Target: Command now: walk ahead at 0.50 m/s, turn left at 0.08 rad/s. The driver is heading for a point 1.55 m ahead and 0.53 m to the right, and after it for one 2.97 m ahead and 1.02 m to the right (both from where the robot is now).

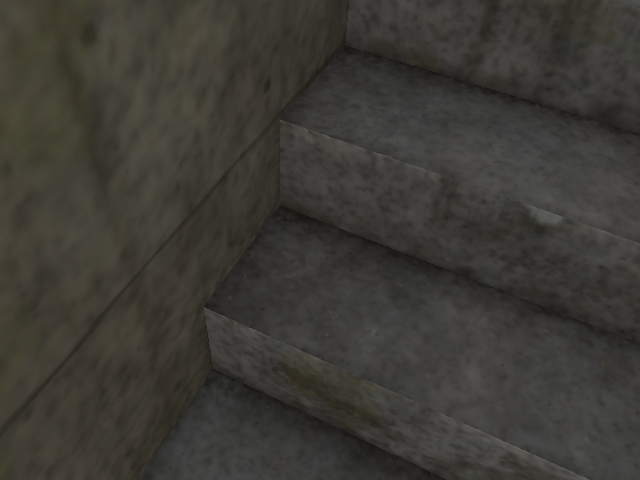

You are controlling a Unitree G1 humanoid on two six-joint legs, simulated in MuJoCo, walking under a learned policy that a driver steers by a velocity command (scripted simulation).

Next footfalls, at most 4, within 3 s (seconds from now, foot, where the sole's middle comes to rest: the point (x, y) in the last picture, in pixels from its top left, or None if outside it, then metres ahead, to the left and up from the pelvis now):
0.18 left None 0.21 0.20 -0.53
0.44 left None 0.13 0.30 -0.62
0.46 right None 0.36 -0.04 -0.49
0.82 left None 0.31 0.32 -0.50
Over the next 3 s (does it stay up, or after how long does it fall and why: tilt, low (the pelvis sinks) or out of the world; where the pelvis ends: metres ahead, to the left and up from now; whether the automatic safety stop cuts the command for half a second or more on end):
stays up -0.43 0.17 -0.23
